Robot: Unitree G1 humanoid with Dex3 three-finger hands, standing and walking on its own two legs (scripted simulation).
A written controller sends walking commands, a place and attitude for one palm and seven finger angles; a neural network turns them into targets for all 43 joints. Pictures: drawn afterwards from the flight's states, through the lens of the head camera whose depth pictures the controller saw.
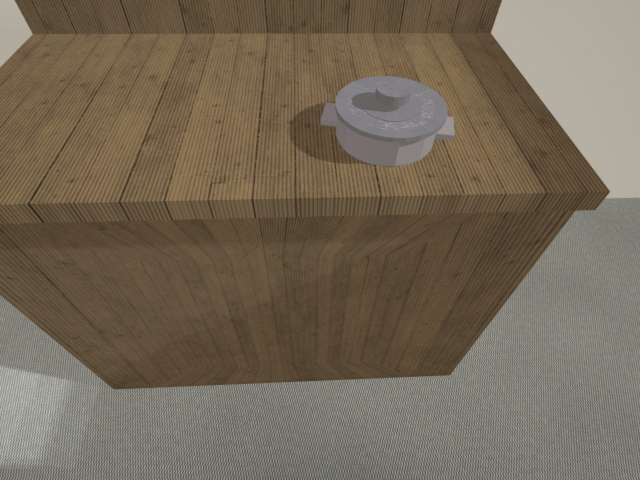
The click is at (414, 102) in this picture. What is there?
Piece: lid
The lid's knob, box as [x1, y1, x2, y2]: [375, 79, 410, 106]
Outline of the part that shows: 377,84 375,98 380,103 388,106 400,106 408,101 410,87 407,83 396,79 386,79 380,81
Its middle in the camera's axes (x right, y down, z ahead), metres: +0.11 -0.23 +0.60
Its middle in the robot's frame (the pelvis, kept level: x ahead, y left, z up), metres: +0.63 -0.07 +0.16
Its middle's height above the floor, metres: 0.93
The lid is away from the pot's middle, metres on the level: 0.00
